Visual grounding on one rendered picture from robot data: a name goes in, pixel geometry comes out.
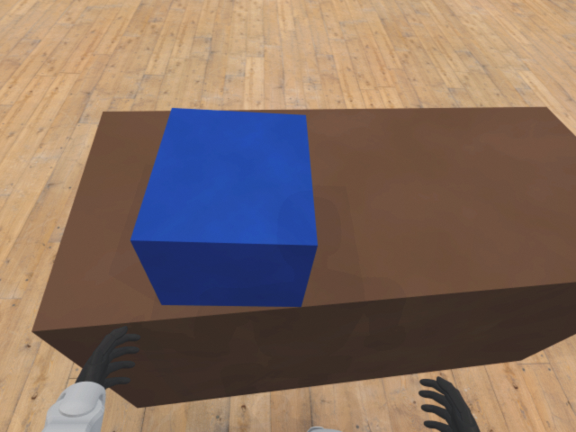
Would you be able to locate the right robot hand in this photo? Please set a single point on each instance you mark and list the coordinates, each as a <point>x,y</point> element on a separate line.
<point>456,413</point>

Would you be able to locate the pedestal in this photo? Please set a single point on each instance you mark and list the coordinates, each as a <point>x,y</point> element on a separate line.
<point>446,239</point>

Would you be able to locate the left robot hand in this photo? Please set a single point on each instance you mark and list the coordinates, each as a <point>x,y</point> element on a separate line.
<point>99,365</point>

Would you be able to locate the carton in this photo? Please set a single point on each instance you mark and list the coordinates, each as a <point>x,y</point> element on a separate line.
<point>228,216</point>

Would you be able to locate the robot left forearm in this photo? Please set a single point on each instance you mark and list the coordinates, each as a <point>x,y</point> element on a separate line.
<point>79,408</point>

